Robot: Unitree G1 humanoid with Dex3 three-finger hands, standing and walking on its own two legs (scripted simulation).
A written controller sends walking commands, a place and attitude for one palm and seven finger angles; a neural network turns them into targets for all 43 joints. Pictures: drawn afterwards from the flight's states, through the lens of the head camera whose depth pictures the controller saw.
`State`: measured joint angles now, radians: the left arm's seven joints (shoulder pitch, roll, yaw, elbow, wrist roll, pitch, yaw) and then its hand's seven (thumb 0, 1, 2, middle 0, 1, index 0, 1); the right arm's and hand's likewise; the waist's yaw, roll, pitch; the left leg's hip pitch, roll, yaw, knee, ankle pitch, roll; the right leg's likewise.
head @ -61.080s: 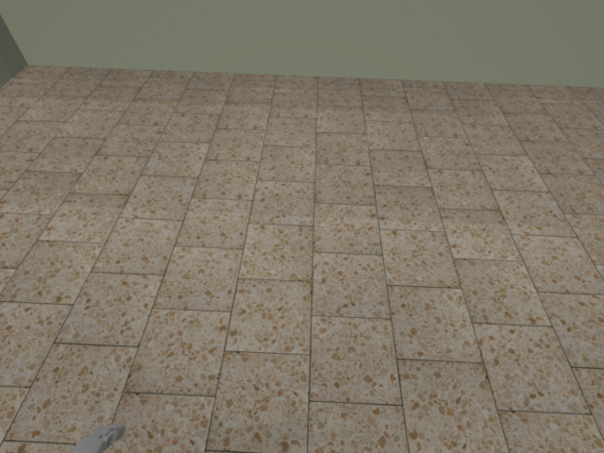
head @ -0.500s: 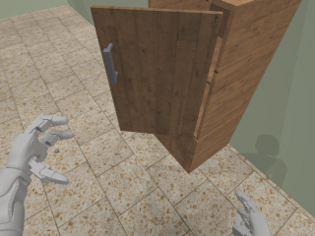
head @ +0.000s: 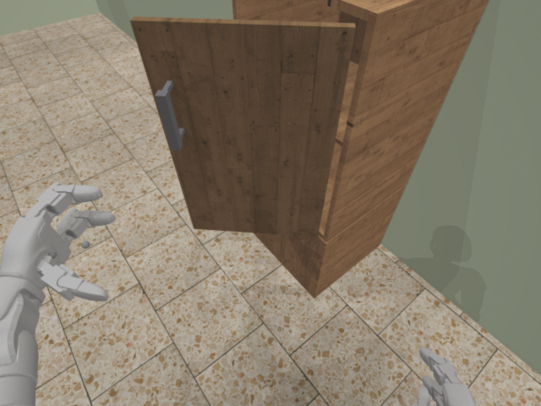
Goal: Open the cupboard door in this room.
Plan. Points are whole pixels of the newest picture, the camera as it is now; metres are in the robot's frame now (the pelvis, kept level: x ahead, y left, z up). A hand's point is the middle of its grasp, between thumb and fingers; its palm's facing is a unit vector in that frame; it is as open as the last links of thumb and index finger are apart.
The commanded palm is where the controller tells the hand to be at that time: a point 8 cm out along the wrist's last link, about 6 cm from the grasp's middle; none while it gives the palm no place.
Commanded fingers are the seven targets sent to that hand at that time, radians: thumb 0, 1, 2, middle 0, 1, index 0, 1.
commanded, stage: raise the hand with hooked fingers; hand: left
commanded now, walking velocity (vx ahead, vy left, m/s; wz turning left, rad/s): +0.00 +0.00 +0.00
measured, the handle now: (172, 116) +0.61 +0.24 +0.09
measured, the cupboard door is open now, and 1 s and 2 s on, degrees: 47 47 47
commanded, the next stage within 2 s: move the hooked fingers beside the handle in 0.16 s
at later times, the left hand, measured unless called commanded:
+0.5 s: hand (89, 228) +0.32 +0.28 +0.11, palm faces +0.02 -1.00 -0.03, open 14.0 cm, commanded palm +0.30 +0.33 +0.11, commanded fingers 0.00 -0.50 0.30 -0.30 -1.20 -0.30 -1.20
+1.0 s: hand (101, 186) +0.40 +0.30 +0.11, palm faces +0.00 -1.00 +0.00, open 14.0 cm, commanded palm +0.38 +0.35 +0.10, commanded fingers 0.00 -0.50 0.30 -0.30 -1.20 -0.30 -1.20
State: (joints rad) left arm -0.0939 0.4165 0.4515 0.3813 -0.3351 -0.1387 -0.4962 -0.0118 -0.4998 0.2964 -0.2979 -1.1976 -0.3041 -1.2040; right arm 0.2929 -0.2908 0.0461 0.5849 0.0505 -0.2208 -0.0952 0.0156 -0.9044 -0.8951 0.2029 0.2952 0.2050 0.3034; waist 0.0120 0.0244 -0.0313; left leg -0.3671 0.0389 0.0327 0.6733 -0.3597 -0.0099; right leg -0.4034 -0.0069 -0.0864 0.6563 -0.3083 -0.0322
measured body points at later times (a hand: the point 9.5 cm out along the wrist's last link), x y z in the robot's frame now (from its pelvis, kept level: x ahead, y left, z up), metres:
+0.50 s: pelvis -0.01 +0.00 +0.00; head +0.02 +0.00 +0.45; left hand +0.31 +0.33 +0.11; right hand +0.15 -0.24 -0.09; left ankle -0.01 +0.13 -0.72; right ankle +0.02 -0.10 -0.72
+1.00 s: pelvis +0.00 +0.01 -0.01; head +0.06 +0.02 +0.44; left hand +0.40 +0.35 +0.11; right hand +0.07 -0.26 -0.11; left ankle -0.01 +0.13 -0.72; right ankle +0.02 -0.10 -0.72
